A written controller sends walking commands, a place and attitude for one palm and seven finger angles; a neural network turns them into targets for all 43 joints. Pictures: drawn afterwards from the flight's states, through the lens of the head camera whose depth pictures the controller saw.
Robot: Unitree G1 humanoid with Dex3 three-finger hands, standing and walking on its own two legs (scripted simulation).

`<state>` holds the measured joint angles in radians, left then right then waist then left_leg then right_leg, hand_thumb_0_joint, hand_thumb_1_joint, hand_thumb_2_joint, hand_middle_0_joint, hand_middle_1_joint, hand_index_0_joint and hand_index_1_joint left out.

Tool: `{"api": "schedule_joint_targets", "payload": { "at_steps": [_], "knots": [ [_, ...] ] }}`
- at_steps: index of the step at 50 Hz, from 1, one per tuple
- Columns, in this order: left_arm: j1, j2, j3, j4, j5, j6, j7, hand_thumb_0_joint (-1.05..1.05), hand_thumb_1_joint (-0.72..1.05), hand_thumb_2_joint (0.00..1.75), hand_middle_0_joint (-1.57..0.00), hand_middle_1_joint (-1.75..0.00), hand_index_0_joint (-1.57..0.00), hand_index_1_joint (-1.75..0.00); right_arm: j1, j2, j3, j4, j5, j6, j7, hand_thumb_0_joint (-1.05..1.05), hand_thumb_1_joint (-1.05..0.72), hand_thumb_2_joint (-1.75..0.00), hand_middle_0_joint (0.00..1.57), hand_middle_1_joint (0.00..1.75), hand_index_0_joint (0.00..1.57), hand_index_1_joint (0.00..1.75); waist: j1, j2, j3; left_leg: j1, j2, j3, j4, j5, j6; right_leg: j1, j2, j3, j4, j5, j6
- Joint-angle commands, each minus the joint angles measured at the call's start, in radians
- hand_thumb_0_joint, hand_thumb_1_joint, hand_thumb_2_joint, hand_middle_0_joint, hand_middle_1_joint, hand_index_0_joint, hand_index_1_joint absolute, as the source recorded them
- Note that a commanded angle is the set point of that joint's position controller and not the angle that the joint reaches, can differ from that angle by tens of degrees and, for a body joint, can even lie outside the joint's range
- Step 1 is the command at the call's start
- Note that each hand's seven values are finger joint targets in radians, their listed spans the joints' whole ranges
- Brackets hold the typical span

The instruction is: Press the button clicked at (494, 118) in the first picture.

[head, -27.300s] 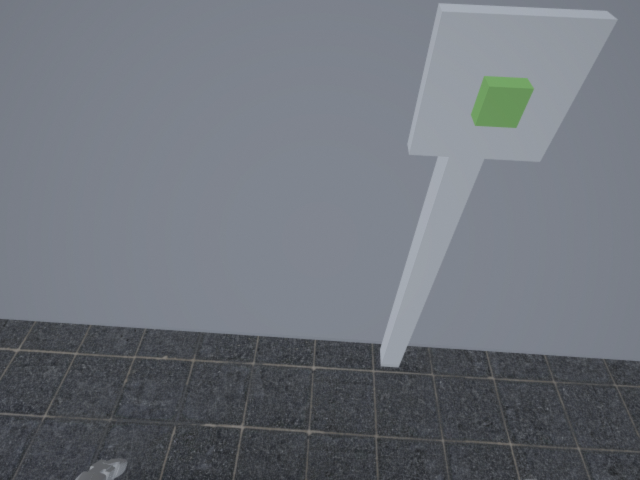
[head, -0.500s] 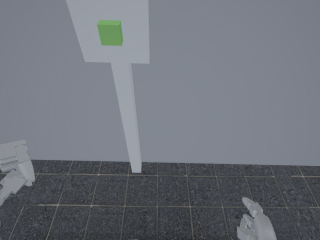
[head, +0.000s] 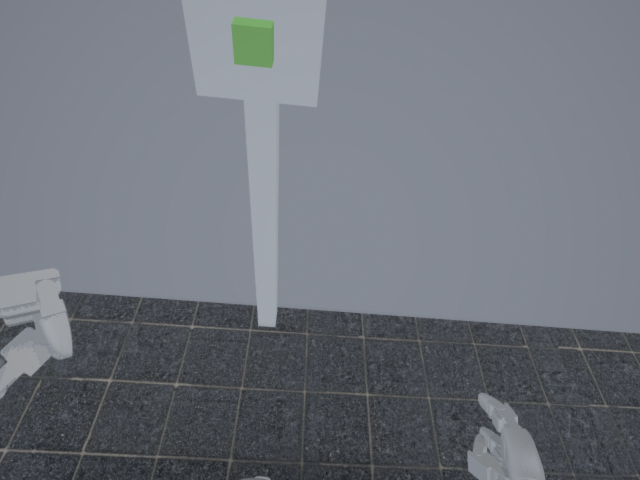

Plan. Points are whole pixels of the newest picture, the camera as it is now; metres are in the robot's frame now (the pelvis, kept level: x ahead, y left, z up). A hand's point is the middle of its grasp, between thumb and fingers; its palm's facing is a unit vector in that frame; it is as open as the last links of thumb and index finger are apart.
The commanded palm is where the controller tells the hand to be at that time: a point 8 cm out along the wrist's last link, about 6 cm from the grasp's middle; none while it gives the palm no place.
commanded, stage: step back with the hand held close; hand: left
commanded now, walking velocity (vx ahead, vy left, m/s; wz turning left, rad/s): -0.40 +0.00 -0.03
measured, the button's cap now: (254, 41) +0.67 +0.16 +0.22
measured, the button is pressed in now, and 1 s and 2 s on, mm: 0 0 0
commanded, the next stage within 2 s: stop stepping back and stand still in 0.18 s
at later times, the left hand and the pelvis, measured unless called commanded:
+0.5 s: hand out of the picture +0.06 +0.24 +0.19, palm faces +0.35 -0.87 -0.36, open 3.1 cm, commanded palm +0.01 +0.28 +0.19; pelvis -0.13 +0.01 +0.00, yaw -3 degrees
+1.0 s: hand out of the picture -0.01 +0.26 +0.18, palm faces +0.40 -0.83 -0.38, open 3.1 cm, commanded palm -0.07 +0.30 +0.19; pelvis -0.21 +0.02 +0.00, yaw -2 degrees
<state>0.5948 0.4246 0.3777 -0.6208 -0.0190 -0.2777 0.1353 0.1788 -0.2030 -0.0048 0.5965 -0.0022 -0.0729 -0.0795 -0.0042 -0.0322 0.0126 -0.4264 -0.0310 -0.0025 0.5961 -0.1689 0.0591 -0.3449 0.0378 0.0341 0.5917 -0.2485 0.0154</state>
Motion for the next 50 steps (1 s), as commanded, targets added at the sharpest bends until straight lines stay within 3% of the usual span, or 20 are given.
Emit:
{"api": "schedule_joint_targets", "payload": {
  "at_steps": [1, 3, 8, 12, 13, 15, 16, 17, 20, 23, 26, 30, 32, 33, 34, 38, 43, 46, 47, 50],
  "knots": [
    [0.006, 0.143, 0.134, -0.213, -0.013, -0.072, 0.013, 0.0, 0.9, 0.9, -1.3, -1.5, -1.3, -1.5, -0.054, -0.125, -0.053, -0.165, -0.035, -0.091, 0.0, 0.0, -0.9, -0.9, 0.2, 0.3, 0.2, 0.3, 0.012, 0.265, -0.177, -0.029, 0.387, -0.397, -0.432, -0.007, 0.084, 0.084, 0.049, 0.053, 0.472, -0.28, -0.012],
    [0.015, 0.103, 0.094, -0.215, -0.023, -0.064, 0.021, 0.0, 0.9, 0.9, -1.3, -1.5, -1.3, -1.5, -0.032, -0.126, -0.061, -0.14, -0.019, -0.111, 0.011, 0.0, -0.9, -0.9, 0.2, 0.3, 0.2, 0.3, 0.017, 0.141, -0.196, 0.197, 0.342, -0.284, -0.354, 0.159, 0.09, -0.068, 0.024, 0.039, 0.423, -0.281, -0.007],
    [-0.029, 0.089, 0.044, -0.22, -0.024, -0.017, 0.028, 0.0, 0.9, 0.9, -1.3, -1.5, -1.3, -1.5, -0.058, -0.12, -0.044, -0.129, -0.018, -0.118, 0.02, 0.0, -0.9, -0.9, 0.2, 0.3, 0.2, 0.3, 0.011, 0.25, -0.167, 0.151, 0.264, -0.174, -0.511, -0.197, 0.017, 0.063, 0.045, -0.081, 0.24, -0.299, -0.017],
    [-0.018, 0.13, 0.075, -0.235, -0.044, -0.012, 0.027, 0.0, 0.9, 0.9, -1.3, -1.5, -1.3, -1.5, -0.063, -0.109, -0.036, -0.134, -0.024, -0.108, 0.021, 0.0, -0.9, -0.9, 0.2, 0.3, 0.2, 0.3, 0.016, 0.295, -0.204, 0.16, 0.199, -0.091, -0.51, -0.203, -0.076, 0.192, 0.059, -0.145, -0.097, -0.28, -0.052],
    [-0.013, 0.148, 0.088, -0.244, -0.05, -0.019, 0.023, 0.0, 0.9, 0.9, -1.3, -1.5, -1.3, -1.5, -0.051, -0.108, -0.034, -0.129, -0.024, -0.097, 0.022, 0.0, -0.9, -0.9, 0.2, 0.3, 0.2, 0.3, 0.018, 0.243, -0.209, 0.195, 0.157, -0.045, -0.412, -0.149, -0.103, 0.187, 0.029, -0.126, -0.243, -0.207, -0.072],
    [0.012, 0.221, 0.146, -0.269, -0.057, -0.032, 0.028, 0.0, 0.9, 0.9, -1.3, -1.5, -1.3, -1.5, -0.034, -0.095, -0.028, -0.113, -0.018, -0.075, 0.02, 0.0, -0.9, -0.9, 0.2, 0.3, 0.2, 0.3, 0.013, -0.059, -0.199, 0.374, 0.028, 0.021, 0.113, -0.091, -0.127, -0.166, -0.285, 0.114, -0.462, -0.145, -0.174],
    [-0.006, 0.243, 0.18, -0.286, -0.061, -0.03, 0.039, 0.0, 0.9, 0.9, -1.3, -1.5, -1.3, -1.5, -0.066, -0.095, -0.017, -0.125, -0.036, -0.075, 0.015, 0.0, -0.9, -0.9, 0.2, 0.3, 0.2, 0.3, 0.022, -0.076, -0.16, 0.253, 0.01, 0.013, 0.318, -0.176, -0.12, -0.193, -0.407, 0.203, -0.446, -0.037, -0.234],
    [-0.048, 0.217, 0.152, -0.26, -0.046, -0.005, 0.029, 0.0, 0.9, 0.9, -1.3, -1.5, -1.3, -1.5, -0.048, -0.101, -0.024, -0.118, -0.02, -0.076, 0.01, 0.0, -0.9, -0.9, 0.2, 0.3, 0.2, 0.3, 0.02, -0.172, -0.149, 0.141, 0.006, -0.057, 0.459, -0.225, -0.104, -0.182, -0.403, 0.172, -0.384, -0.1, -0.243],
    [-0.07, 0.128, 0.098, -0.186, -0.034, 0.04, 0.022, 0.0, 0.9, 0.9, -1.3, -1.5, -1.3, -1.5, -0.076, -0.094, -0.012, -0.13, 0.003, -0.073, -0.009, 0.0, -0.9, -0.9, 0.2, 0.3, 0.2, 0.3, -0.022, -0.126, -0.013, 0.095, 0.089, -0.051, 0.218, -0.163, -0.07, -0.098, -0.292, 0.0, -0.259, 0.004, -0.141],
    [-0.09, 0.102, 0.073, -0.17, -0.011, 0.019, 0.033, 0.0, 0.9, 0.9, -1.3, -1.5, -1.3, -1.5, -0.04, -0.139, -0.016, -0.122, 0.003, -0.104, -0.026, 0.0, -0.9, -0.9, 0.2, 0.3, 0.2, 0.3, -0.008, 0.269, -0.002, 0.196, 0.163, -0.162, -0.239, -0.029, -0.019, -0.062, -0.108, -0.044, -0.063, -0.124, -0.035],
    [-0.062, 0.108, 0.071, -0.153, -0.015, 0.0, 0.031, 0.0, 0.9, 0.9, -1.3, -1.5, -1.3, -1.5, -0.037, -0.123, -0.01, -0.117, -0.007, -0.128, -0.023, 0.0, -0.9, -0.9, 0.2, 0.3, 0.2, 0.3, -0.014, 0.291, -0.051, 0.072, 0.259, -0.423, -0.501, -0.436, -0.006, 0.067, -0.01, -0.052, 0.135, -0.26, -0.01],
    [0.039, 0.131, 0.091, -0.214, -0.004, 0.008, 0.032, 0.0, 0.9, 0.9, -1.3, -1.5, -1.3, -1.5, -0.048, -0.129, -0.022, -0.138, -0.014, -0.121, -0.007, 0.0, -0.9, -0.9, 0.2, 0.3, 0.2, 0.3, 0.009, 0.219, -0.087, -0.045, 0.183, -0.217, -0.459, -0.475, -0.031, 0.286, 0.014, -0.123, -0.065, -0.243, -0.043],
    [0.087, 0.133, 0.095, -0.198, 0.003, 0.023, 0.026, 0.0, 0.9, 0.9, -1.3, -1.5, -1.3, -1.5, -0.047, -0.122, -0.032, -0.148, -0.019, -0.097, -0.003, 0.0, -0.9, -0.9, 0.2, 0.3, 0.2, 0.3, 0.008, 0.087, -0.067, -0.117, 0.064, -0.064, -0.139, -0.388, -0.056, 0.278, -0.096, 0.014, -0.246, -0.319, -0.108],
    [0.07, 0.169, 0.128, -0.194, 0.001, 0.023, 0.027, 0.0, 0.9, 0.9, -1.3, -1.5, -1.3, -1.5, -0.042, -0.116, -0.042, -0.139, -0.021, -0.082, 0.0, 0.0, -0.9, -0.9, 0.2, 0.3, 0.2, 0.3, 0.014, -0.144, -0.068, -0.101, -0.003, 0.018, 0.244, -0.263, -0.072, 0.104, -0.311, 0.322, -0.412, -0.533, -0.203],
    [0.003, 0.169, 0.138, -0.219, -0.011, 0.02, 0.034, 0.0, 0.9, 0.9, -1.3, -1.5, -1.3, -1.5, -0.038, -0.127, -0.051, -0.122, -0.015, -0.08, -0.001, 0.0, -0.9, -0.9, 0.2, 0.3, 0.2, 0.3, 0.014, -0.219, -0.011, -0.206, 0.01, -0.008, 0.471, -0.213, -0.073, 0.046, -0.418, 0.458, -0.474, -0.528, -0.262],
    [-0.054, 0.1, 0.092, -0.033, 0.002, 0.006, 0.037, 0.0, 0.9, 0.9, -1.3, -1.5, -1.3, -1.5, -0.006, -0.104, -0.024, -0.086, -0.02, -0.087, -0.006, 0.0, -0.9, -0.9, 0.2, 0.3, 0.2, 0.3, -0.03, -0.053, 0.013, -0.044, 0.1, 0.014, 0.325, -0.172, -0.053, -0.108, -0.31, 0.171, -0.412, -0.466, -0.169],
    [-0.134, 0.077, 0.036, -0.068, 0.016, 0.005, 0.053, 0.0, 0.9, 0.9, -1.3, -1.5, -1.3, -1.5, -0.016, -0.111, -0.023, -0.085, -0.02, -0.12, -0.034, 0.0, -0.9, -0.9, 0.2, 0.3, 0.2, 0.3, -0.009, -0.024, -0.002, 0.198, 0.056, 0.105, -0.106, -0.199, -0.02, -0.052, -0.245, 0.094, -0.29, -0.4, -0.129],
    [-0.132, 0.098, 0.058, -0.186, 0.008, -0.008, 0.055, 0.0, 0.9, 0.9, -1.3, -1.5, -1.3, -1.5, -0.021, -0.15, -0.033, -0.125, -0.009, -0.124, -0.031, 0.0, -0.9, -0.9, 0.2, 0.3, 0.2, 0.3, -0.009, 0.203, -0.033, 0.262, 0.258, -0.224, -0.268, -0.158, 0.067, -0.089, -0.058, -0.063, 0.084, -0.143, -0.031],
    [-0.122, 0.108, 0.075, -0.184, 0.005, -0.017, 0.048, 0.0, 0.9, 0.9, -1.3, -1.5, -1.3, -1.5, -0.027, -0.132, -0.028, -0.109, -0.005, -0.122, -0.022, 0.0, -0.9, -0.9, 0.2, 0.3, 0.2, 0.3, -0.014, 0.26, -0.036, 0.164, 0.327, -0.324, -0.363, -0.34, 0.093, -0.069, -0.043, -0.104, 0.166, -0.246, -0.008],
    [-0.083, 0.121, 0.107, -0.195, 0.023, -0.004, 0.047, 0.0, 0.9, 0.9, -1.3, -1.5, -1.3, -1.5, -0.04, -0.117, -0.03, -0.117, -0.007, -0.119, -0.009, 0.0, -0.9, -0.9, 0.2, 0.3, 0.2, 0.3, -0.006, 0.286, 0.029, -0.029, 0.308, -0.245, -0.377, -0.503, 0.089, 0.066, -0.048, -0.093, 0.141, -0.215, -0.022]
  ]
}}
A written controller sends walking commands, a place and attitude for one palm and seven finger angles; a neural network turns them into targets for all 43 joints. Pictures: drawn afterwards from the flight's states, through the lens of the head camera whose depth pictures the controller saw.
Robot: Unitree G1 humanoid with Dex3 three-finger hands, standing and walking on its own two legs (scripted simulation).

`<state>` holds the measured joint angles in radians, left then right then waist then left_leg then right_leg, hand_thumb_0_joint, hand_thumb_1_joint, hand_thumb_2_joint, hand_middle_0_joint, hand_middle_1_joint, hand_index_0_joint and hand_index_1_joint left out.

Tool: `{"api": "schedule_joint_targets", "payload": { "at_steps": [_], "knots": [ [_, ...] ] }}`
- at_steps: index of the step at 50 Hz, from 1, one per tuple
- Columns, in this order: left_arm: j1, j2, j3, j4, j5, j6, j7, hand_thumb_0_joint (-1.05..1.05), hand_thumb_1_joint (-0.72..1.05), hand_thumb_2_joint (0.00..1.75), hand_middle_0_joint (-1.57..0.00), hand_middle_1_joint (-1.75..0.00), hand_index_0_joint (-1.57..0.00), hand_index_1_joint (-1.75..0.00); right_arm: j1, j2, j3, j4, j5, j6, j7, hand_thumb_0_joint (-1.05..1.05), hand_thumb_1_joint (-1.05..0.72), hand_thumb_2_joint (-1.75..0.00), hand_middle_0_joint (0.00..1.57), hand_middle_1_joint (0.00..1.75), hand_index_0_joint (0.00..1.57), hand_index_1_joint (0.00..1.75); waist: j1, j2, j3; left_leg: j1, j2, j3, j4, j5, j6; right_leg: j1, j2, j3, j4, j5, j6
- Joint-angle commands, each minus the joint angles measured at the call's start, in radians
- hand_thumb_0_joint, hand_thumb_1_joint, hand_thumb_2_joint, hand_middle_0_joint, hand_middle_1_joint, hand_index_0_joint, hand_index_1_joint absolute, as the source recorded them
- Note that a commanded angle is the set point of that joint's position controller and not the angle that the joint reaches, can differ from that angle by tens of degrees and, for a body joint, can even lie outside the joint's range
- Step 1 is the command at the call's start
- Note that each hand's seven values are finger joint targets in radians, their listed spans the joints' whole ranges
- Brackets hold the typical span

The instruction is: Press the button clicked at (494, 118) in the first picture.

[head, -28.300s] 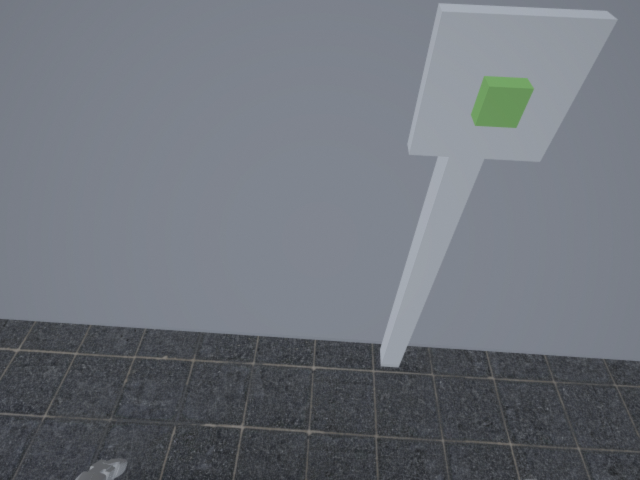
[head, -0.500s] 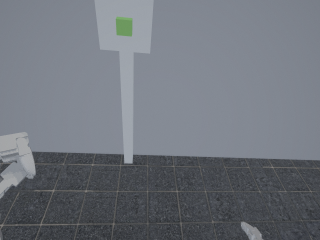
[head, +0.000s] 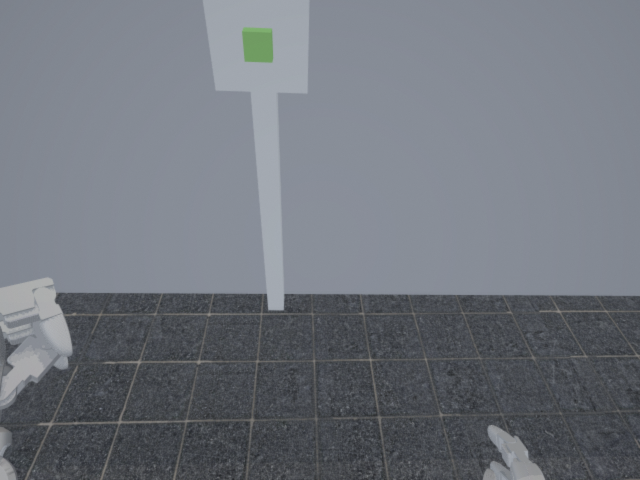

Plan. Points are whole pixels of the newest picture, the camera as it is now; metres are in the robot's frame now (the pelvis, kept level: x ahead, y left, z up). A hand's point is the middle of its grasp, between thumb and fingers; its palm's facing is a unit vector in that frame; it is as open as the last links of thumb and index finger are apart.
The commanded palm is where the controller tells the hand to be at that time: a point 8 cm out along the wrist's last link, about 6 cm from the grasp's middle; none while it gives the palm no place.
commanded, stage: stop stepping back and stand still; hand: left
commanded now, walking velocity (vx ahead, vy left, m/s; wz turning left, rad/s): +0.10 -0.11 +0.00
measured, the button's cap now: (258, 44) +0.88 +0.17 +0.22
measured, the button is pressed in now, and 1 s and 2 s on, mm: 0 0 0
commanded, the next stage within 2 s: let the arm hang, fingers relaxed in 0.46 s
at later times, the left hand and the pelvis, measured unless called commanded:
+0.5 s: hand (52, 338) +0.19 +0.25 +0.18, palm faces +0.40 -0.79 -0.46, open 3.1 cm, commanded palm +0.13 +0.29 +0.19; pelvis +0.01 +0.01 +0.01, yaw +1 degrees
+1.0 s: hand out of the picture +0.00 +0.23 -0.16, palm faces +0.04 -0.97 -0.23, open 4.2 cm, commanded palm none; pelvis +0.00 +0.02 +0.01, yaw +3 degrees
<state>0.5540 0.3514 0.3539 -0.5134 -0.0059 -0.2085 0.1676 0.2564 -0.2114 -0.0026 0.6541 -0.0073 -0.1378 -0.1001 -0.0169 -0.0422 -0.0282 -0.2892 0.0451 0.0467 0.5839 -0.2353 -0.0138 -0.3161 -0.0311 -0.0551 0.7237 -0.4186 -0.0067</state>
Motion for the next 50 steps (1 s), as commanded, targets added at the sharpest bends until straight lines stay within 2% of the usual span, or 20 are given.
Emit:
{"api": "schedule_joint_targets", "payload": {
  "at_steps": [1, 2, 3, 4, 5, 7, 9, 10, 12, 14, 15, 17, 23, 27, 28, 31, 34, 36, 40, 50],
  "knots": [
    [-0.009, 0.189, 0.131, -0.287, 0.011, -0.069, 0.014, 0.0, 0.9, 0.9, -1.3, -1.5, -1.3, -1.5, -0.119, -0.109, -0.031, -0.175, -0.003, -0.05, 0.017, 0.0, -0.9, -0.9, 0.2, 0.3, 0.2, 0.3, 0.016, 0.236, 0.063, -0.206, 0.199, -0.227, -0.306, -0.393, 0.132, 0.124, 0.025, -0.021, -0.105, -0.009, -0.001],
    [0.029, 0.182, 0.133, -0.253, 0.01, -0.062, 0.012, 0.0, 0.9, 0.9, -1.3, -1.5, -1.3, -1.5, -0.11, -0.108, -0.033, -0.177, -0.003, -0.042, 0.022, 0.0, -0.9, -0.9, 0.2, 0.3, 0.2, 0.3, 0.017, 0.166, 0.052, -0.233, 0.142, -0.144, -0.21, -0.348, 0.098, 0.181, 0.017, 0.008, -0.213, 0.007, -0.013],
    [0.024, 0.19, 0.134, -0.245, 0.006, -0.058, 0.009, 0.0, 0.9, 0.9, -1.3, -1.5, -1.3, -1.5, -0.115, -0.102, -0.038, -0.186, -0.004, -0.033, 0.024, 0.0, -0.9, -0.9, 0.2, 0.3, 0.2, 0.3, 0.015, 0.031, 0.065, -0.275, 0.043, -0.051, -0.014, -0.305, 0.06, 0.159, -0.056, 0.172, -0.345, -0.075, -0.063],
    [0.029, 0.206, 0.151, -0.226, -0.006, -0.048, 0.008, 0.0, 0.9, 0.9, -1.3, -1.5, -1.3, -1.5, -0.112, -0.088, -0.043, -0.186, 0.0, -0.028, 0.03, 0.0, -0.9, -0.9, 0.2, 0.3, 0.2, 0.3, 0.022, -0.195, 0.044, -0.3, -0.043, 0.013, 0.252, -0.246, 0.025, 0.099, -0.228, 0.476, -0.503, -0.233, -0.144],
    [0.002, 0.195, 0.142, -0.23, -0.011, -0.05, 0.008, 0.0, 0.9, 0.9, -1.3, -1.5, -1.3, -1.5, -0.12, -0.104, -0.049, -0.179, 0.001, -0.029, 0.035, 0.0, -0.9, -0.9, 0.2, 0.3, 0.2, 0.3, 0.026, -0.182, 0.05, -0.311, -0.039, -0.017, 0.437, -0.225, 0.016, 0.068, -0.316, 0.58, -0.556, -0.193, -0.202],
    [0.0, 0.177, 0.127, -0.218, -0.016, -0.062, 0.006, 0.0, 0.9, 0.9, -1.3, -1.5, -1.3, -1.5, -0.088, -0.09, -0.031, -0.157, -0.003, -0.03, 0.038, 0.0, -0.9, -0.9, 0.2, 0.3, 0.2, 0.3, 0.0, -0.048, 0.038, -0.285, 0.009, -0.066, 0.43, -0.175, 0.015, 0.077, -0.301, 0.427, -0.492, 0.029, -0.21],
    [0.002, 0.167, 0.116, -0.214, -0.011, -0.069, 0.009, 0.0, 0.9, 0.9, -1.3, -1.5, -1.3, -1.5, -0.109, -0.072, -0.013, -0.159, -0.007, -0.031, 0.029, 0.0, -0.9, -0.9, 0.2, 0.3, 0.2, 0.3, 0.005, -0.076, 0.018, -0.135, 0.014, -0.021, 0.211, -0.123, 0.021, 0.038, -0.232, 0.248, -0.435, 0.206, -0.162],
    [-0.009, 0.158, 0.104, -0.218, -0.011, -0.066, 0.01, 0.0, 0.9, 0.9, -1.3, -1.5, -1.3, -1.5, -0.124, -0.075, -0.014, -0.164, -0.006, -0.034, 0.022, 0.0, -0.9, -0.9, 0.2, 0.3, 0.2, 0.3, 0.008, -0.109, 0.008, -0.056, 0.012, -0.013, 0.087, -0.104, 0.028, 0.028, -0.212, 0.208, -0.411, 0.195, -0.139],
    [-0.013, 0.159, 0.101, -0.242, -0.01, -0.072, 0.018, 0.0, 0.9, 0.9, -1.3, -1.5, -1.3, -1.5, -0.11, -0.086, -0.018, -0.159, -0.011, -0.04, 0.013, 0.0, -0.9, -0.9, 0.2, 0.3, 0.2, 0.3, 0.007, 0.009, -0.021, 0.109, -0.008, 0.011, -0.132, -0.002, 0.035, -0.001, -0.144, 0.153, -0.354, 0.097, -0.081],
    [-0.046, 0.162, 0.093, -0.311, -0.006, -0.085, 0.017, 0.0, 0.9, 0.9, -1.3, -1.5, -1.3, -1.5, -0.123, -0.124, -0.033, -0.185, -0.007, -0.042, 0.01, 0.0, -0.9, -0.9, 0.2, 0.3, 0.2, 0.3, 0.023, 0.2, -0.019, 0.131, 0.145, -0.196, -0.235, 0.035, 0.091, -0.026, -0.036, 0.092, -0.204, 0.098, -0.01],
    [-0.037, 0.166, 0.09, -0.311, -0.005, -0.083, 0.016, 0.0, 0.9, 0.9, -1.3, -1.5, -1.3, -1.5, -0.126, -0.131, -0.035, -0.202, 0.003, -0.04, 0.011, 0.0, -0.9, -0.9, 0.2, 0.3, 0.2, 0.3, 0.03, 0.193, -0.045, 0.109, 0.189, -0.252, -0.234, 0.142, 0.108, 0.016, -0.005, 0.047, -0.146, 0.161, 0.012],
    [0.009, 0.154, 0.102, -0.245, -0.002, -0.072, 0.004, 0.0, 0.9, 0.9, -1.3, -1.5, -1.3, -1.5, -0.128, -0.1, -0.02, -0.185, 0.003, -0.036, 0.019, 0.0, -0.9, -0.9, 0.2, 0.3, 0.2, 0.3, 0.023, 0.253, 0.014, -0.043, 0.189, -0.243, -0.332, -0.068, 0.105, 0.072, 0.008, 0.019, -0.12, 0.071, 0.017],
    [0.072, 0.158, 0.117, -0.263, -0.016, -0.074, 0.0, 0.0, 0.9, 0.9, -1.3, -1.5, -1.3, -1.5, -0.111, -0.095, -0.031, -0.194, 0.008, -0.038, 0.034, 0.0, -0.9, -0.9, 0.2, 0.3, 0.2, 0.3, 0.011, 0.017, -0.054, 0.008, 0.036, -0.058, -0.109, 0.058, 0.036, 0.117, -0.08, 0.163, -0.336, 0.291, -0.025],
    [0.097, 0.163, 0.123, -0.249, -0.027, -0.059, 0.004, 0.0, 0.9, 0.9, -1.3, -1.5, -1.3, -1.5, -0.117, -0.09, -0.029, -0.195, 0.009, -0.023, 0.031, 0.0, -0.9, -0.9, 0.2, 0.3, 0.2, 0.3, 0.005, 0.026, -0.071, 0.07, 0.024, -0.047, -0.085, 0.098, 0.028, 0.075, -0.107, 0.173, -0.36, 0.305, -0.038],
    [-0.08, 0.1, -0.24, 0.58, 0.07, 0.102, -0.146, 0.0, 0.9, 0.9, -1.3, -1.5, -1.3, -1.5, -0.171, -0.309, -0.094, 0.055, 0.004, -0.049, 0.127, 0.0, -0.9, -0.9, 0.2, 0.3, 0.2, 0.3, -0.042, 0.075, -0.035, 0.002, 0.07, -0.083, 0.08, 0.287, 0.035, -0.034, -0.157, 0.082, -0.174, 0.539, -0.046],
    [-0.152, 0.048, -0.244, 0.677, 0.042, 0.189, -0.164, 0.0, 0.9, 0.9, -1.19, -1.38, -1.19, -1.38, -0.094, -0.239, -0.069, 0.022, 0.004, 0.059, 0.114, 0.0, -0.9, -0.9, 0.2, 0.3, 0.2, 0.3, 0.0, 0.021, -0.064, -0.061, 0.118, -0.155, -0.04, 0.266, 0.077, 0.008, -0.053, 0.049, -0.129, 0.278, -0.022],
    [-0.247, 0.094, -0.253, 0.875, 0.043, 0.188, -0.166, 0.0, 0.9, 0.9, -1.08, -1.26, -1.08, -1.26, -0.129, -0.256, -0.055, 0.04, -0.011, 0.088, 0.108, 0.0, -0.9, -0.9, 0.2, 0.3, 0.2, 0.3, 0.018, -0.132, -0.058, -0.084, 0.081, -0.157, -0.061, 0.193, 0.074, 0.084, -0.079, 0.093, -0.208, 0.284, -0.045],
    [-0.327, 0.12, -0.27, 1.018, 0.039, 0.193, -0.165, 0.0, 0.9, 0.9, -1.01, -1.18, -1.01, -1.18, -0.13, -0.245, -0.052, 0.083, -0.014, 0.111, 0.11, 0.0, -0.9, -0.9, 0.2, 0.3, 0.2, 0.3, 0.0, -0.08, -0.016, -0.022, 0.038, -0.119, -0.056, 0.13, 0.053, 0.017, -0.126, 0.133, -0.275, 0.23, -0.08],
    [-0.373, 0.124, -0.302, 1.248, 0.029, 0.2, -0.159, 0.0, 0.9, 0.9, -0.86, -1.02, -0.86, -1.02, -0.133, -0.239, -0.035, 0.165, -0.019, 0.131, 0.109, 0.0, -0.9, -0.9, 0.2, 0.3, 0.2, 0.3, 0.011, 0.119, 0.007, -0.017, 0.063, -0.153, -0.19, 0.024, 0.053, 0.074, -0.079, 0.11, -0.312, 0.093, -0.056],
    [-0.357, 0.105, -0.301, 1.539, 0.02, 0.19, -0.158, 0.0, 0.9, 0.9, -0.49, -0.62, -0.49, -0.62, -0.054, -0.228, -0.047, 0.343, -0.011, 0.136, 0.089, 0.0, -0.9, -0.9, 0.2, 0.3, 0.2, 0.3, 0.011, 0.118, 0.031, 0.053, 0.069, -0.136, -0.262, -0.088, 0.046, 0.101, -0.086, 0.107, -0.432, 0.054, -0.066]
  ]
}}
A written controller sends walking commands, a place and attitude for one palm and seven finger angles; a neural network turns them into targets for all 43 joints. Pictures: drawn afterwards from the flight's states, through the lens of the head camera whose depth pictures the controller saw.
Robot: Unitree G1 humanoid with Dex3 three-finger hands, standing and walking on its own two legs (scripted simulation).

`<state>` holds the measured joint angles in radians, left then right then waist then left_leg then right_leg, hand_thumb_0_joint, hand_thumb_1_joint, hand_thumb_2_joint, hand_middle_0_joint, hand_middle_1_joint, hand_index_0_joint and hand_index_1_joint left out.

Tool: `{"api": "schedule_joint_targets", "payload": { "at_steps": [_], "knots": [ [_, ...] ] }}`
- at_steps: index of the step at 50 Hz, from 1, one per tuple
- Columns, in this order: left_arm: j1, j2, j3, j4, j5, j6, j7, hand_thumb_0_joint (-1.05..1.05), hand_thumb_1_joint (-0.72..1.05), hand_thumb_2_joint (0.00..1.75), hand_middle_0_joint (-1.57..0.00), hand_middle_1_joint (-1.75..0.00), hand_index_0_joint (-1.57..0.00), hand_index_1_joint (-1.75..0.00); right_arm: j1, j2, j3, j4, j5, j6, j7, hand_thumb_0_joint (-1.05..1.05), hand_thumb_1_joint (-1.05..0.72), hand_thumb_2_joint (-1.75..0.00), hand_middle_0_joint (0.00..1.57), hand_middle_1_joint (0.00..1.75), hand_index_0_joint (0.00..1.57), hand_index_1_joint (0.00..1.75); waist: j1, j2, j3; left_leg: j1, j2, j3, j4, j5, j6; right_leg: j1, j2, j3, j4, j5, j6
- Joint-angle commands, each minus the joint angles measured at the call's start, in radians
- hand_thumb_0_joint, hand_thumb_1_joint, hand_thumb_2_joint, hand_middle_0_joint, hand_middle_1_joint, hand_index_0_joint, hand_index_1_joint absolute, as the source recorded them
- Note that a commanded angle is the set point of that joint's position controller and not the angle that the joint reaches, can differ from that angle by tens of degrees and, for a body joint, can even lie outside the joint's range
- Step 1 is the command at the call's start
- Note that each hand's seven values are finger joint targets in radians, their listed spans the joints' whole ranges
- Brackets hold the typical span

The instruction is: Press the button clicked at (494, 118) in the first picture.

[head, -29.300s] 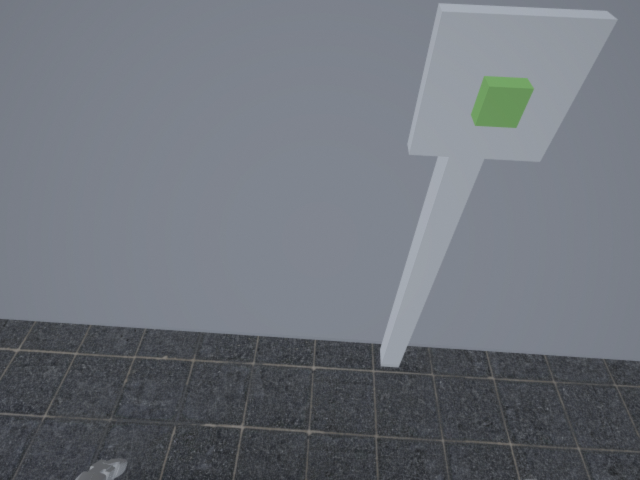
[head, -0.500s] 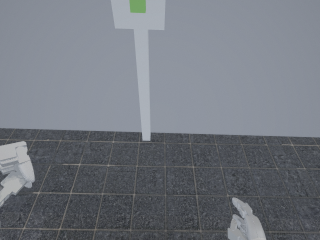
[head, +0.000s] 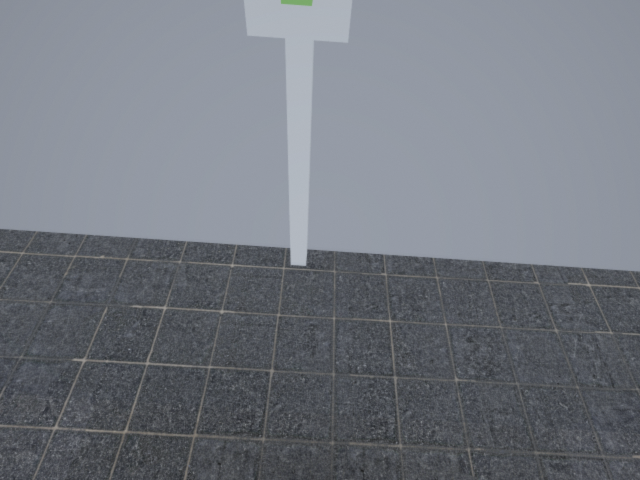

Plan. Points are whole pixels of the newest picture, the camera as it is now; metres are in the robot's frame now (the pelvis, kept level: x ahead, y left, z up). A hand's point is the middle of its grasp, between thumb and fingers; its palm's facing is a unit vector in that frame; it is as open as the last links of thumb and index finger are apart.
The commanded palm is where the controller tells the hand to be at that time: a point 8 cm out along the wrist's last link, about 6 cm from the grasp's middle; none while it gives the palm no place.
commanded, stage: let the arm hang, fingers relaxed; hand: left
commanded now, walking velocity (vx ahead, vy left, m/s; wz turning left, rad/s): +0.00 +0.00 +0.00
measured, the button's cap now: out of the picture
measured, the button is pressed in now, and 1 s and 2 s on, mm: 0 0 0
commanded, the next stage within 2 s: stand and wait in 0.66 s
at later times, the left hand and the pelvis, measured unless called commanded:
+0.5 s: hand out of the picture +0.11 +0.24 -0.14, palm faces -0.02 -0.94 -0.34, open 7.3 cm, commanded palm none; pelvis +0.02 +0.00 +0.01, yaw -1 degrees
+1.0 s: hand out of the picture +0.13 +0.23 -0.14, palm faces -0.04 -0.94 -0.35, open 7.3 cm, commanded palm none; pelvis +0.05 -0.02 +0.01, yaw -1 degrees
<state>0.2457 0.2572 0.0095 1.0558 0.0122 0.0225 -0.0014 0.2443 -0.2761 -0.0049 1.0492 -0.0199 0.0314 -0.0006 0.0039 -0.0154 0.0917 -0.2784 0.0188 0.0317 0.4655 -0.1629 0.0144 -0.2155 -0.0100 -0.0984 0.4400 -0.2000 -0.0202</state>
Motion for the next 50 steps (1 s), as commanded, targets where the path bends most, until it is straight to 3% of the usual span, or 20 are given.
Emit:
{"api": "schedule_joint_targets", "payload": {
  "at_steps": [1, 8, 13, 16, 22, 30, 39, 50],
  "knots": [
    [-0.056, 0.2, 0.043, -0.016, 0.002, -0.041, 0.011, 0.0, 0.9, 0.9, -0.46, -0.58, -0.46, -0.58, -0.034, -0.163, -0.046, -0.038, 0.001, -0.034, -0.012, 0.0, -0.9, -0.9, 0.2, 0.3, 0.2, 0.3, -0.013, 0.083, -0.087, 0.046, 0.099, -0.125, -0.152, -0.15, 0.018, 0.005, -0.107, 0.148, -0.147, -0.152, -0.052],
    [-0.078, 0.223, 0.044, 0.038, 0.001, -0.038, 0.012, 0.0, 0.9, 0.9, -0.2, -0.3, -0.2, -0.3, -0.037, -0.184, -0.051, 0.007, 0.002, -0.036, -0.013, 0.0, -0.9, -0.9, 0.2, 0.3, 0.2, 0.3, -0.008, 0.041, -0.048, 0.043, 0.11, -0.14, -0.196, -0.174, 0.023, 0.009, -0.107, 0.137, -0.153, -0.16, -0.044],
    [-0.102, 0.236, 0.043, 0.044, 0.003, -0.042, 0.013, 0.0, 0.9, 0.9, -0.2, -0.3, -0.2, -0.3, -0.062, -0.193, -0.053, 0.017, 0.001, -0.039, -0.01, 0.0, -0.9, -0.9, 0.2, 0.3, 0.2, 0.3, -0.008, 0.017, -0.055, 0.065, 0.107, -0.134, -0.199, -0.133, 0.023, 0.012, -0.114, 0.141, -0.159, -0.136, -0.04],
    [-0.127, 0.241, 0.042, 0.038, 0.003, -0.048, 0.014, 0.0, 0.9, 0.9, -0.2, -0.3, -0.2, -0.3, -0.082, -0.196, -0.05, 0.02, 0.002, -0.043, -0.009, 0.0, -0.9, -0.9, 0.2, 0.3, 0.2, 0.3, -0.012, 0.001, -0.068, 0.093, 0.111, -0.123, -0.189, -0.044, 0.021, 0.021, -0.121, 0.139, -0.161, -0.077, -0.036],
    [-0.165, 0.252, 0.041, 0.029, 0.003, -0.056, 0.015, 0.0, 0.9, 0.9, -0.2, -0.3, -0.2, -0.3, -0.131, -0.212, -0.044, 0.022, 0.002, -0.05, -0.007, 0.0, -0.9, -0.9, 0.2, 0.3, 0.2, 0.3, -0.012, 0.029, -0.093, 0.129, 0.115, -0.112, -0.191, 0.057, 0.013, 0.054, -0.128, 0.14, -0.163, 0.022, -0.027],
    [-0.193, 0.265, 0.045, 0.016, 0.003, -0.063, 0.015, 0.0, 0.9, 0.9, -0.2, -0.3, -0.2, -0.3, -0.163, -0.233, -0.042, 0.014, 0.004, -0.054, -0.007, 0.0, -0.9, -0.9, 0.2, 0.3, 0.2, 0.3, -0.015, 0.022, -0.13, 0.167, 0.118, -0.108, -0.188, 0.128, 0.006, 0.093, -0.131, 0.147, -0.175, 0.106, -0.025],
    [-0.2, 0.272, 0.042, 0.018, 0.0, -0.065, 0.016, 0.0, 0.9, 0.9, -0.2, -0.3, -0.2, -0.3, -0.172, -0.247, -0.038, 0.013, 0.005, -0.054, -0.011, 0.0, -0.9, -0.9, 0.2, 0.3, 0.2, 0.3, -0.018, 0.04, -0.147, 0.199, 0.123, -0.093, -0.187, 0.166, -0.001, 0.123, -0.137, 0.148, -0.183, 0.176, -0.025],
    [-0.188, 0.279, 0.041, 0.025, -0.002, -0.065, 0.019, 0.0, 0.9, 0.9, -0.2, -0.3, -0.2, -0.3, -0.162, -0.251, -0.037, 0.017, 0.009, -0.048, -0.014, 0.0, -0.9, -0.9, 0.2, 0.3, 0.2, 0.3, -0.018, 0.013, -0.136, 0.223, 0.127, -0.083, -0.187, 0.169, -0.002, 0.123, -0.133, 0.152, -0.196, 0.207, -0.026]
  ]
}}
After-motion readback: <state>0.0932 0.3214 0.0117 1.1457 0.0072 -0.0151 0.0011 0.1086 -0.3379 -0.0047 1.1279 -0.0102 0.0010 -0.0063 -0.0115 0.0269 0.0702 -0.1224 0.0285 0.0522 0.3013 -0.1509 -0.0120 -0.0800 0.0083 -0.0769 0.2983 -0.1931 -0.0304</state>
